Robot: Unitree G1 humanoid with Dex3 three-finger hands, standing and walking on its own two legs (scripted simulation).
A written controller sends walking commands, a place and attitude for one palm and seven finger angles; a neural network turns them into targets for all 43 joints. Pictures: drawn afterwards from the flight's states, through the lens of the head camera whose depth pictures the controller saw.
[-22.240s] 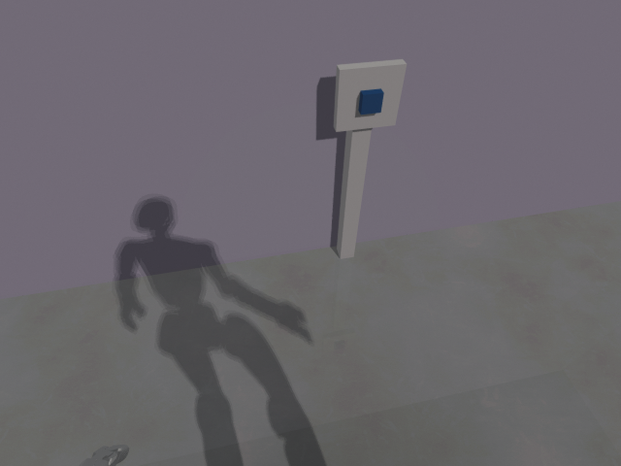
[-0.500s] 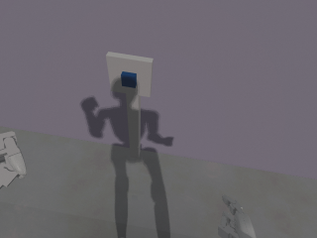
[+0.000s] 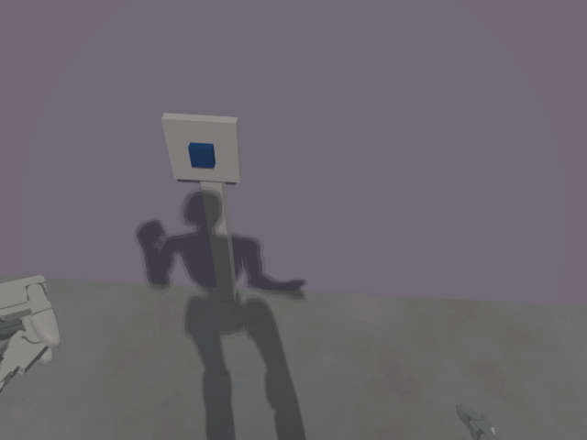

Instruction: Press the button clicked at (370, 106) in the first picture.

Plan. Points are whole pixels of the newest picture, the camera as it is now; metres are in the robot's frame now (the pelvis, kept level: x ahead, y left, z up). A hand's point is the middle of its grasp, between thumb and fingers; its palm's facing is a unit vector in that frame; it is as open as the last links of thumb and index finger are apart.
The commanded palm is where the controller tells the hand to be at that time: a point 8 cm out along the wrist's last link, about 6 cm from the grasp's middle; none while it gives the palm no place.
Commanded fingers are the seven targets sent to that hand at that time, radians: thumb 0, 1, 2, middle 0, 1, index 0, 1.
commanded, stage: stop stepping back and stand still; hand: left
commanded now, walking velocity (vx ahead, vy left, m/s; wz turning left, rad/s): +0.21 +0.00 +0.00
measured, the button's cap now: (202, 154) +0.79 +0.25 -0.04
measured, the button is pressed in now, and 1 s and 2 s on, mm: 0 0 0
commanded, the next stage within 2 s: let the arm hang, fingers relaxed in 0.32 s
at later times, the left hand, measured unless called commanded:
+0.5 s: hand (57, 386) +0.17 +0.26 +0.08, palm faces +0.32 -0.82 -0.48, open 3.1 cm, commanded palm none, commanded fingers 0.00 0.90 0.90 -1.12 -1.30 -1.12 -1.30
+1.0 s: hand out of the picture -0.06 +0.23 -0.16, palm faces +0.08 -0.96 -0.28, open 5.5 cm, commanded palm none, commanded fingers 0.00 0.90 0.90 -0.20 -0.30 -0.20 -0.30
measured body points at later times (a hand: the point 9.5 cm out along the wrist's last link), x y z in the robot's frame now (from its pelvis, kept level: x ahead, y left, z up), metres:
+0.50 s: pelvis -0.02 +0.00 -0.01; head -0.05 -0.02 +0.44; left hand +0.15 +0.30 +0.10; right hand +0.13 -0.23 -0.12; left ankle -0.02 +0.14 -0.74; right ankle +0.02 -0.11 -0.74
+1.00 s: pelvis -0.04 +0.02 +0.00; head -0.03 +0.01 +0.45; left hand -0.06 +0.28 -0.14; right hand -0.02 -0.22 -0.15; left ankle -0.02 +0.14 -0.74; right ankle +0.02 -0.11 -0.74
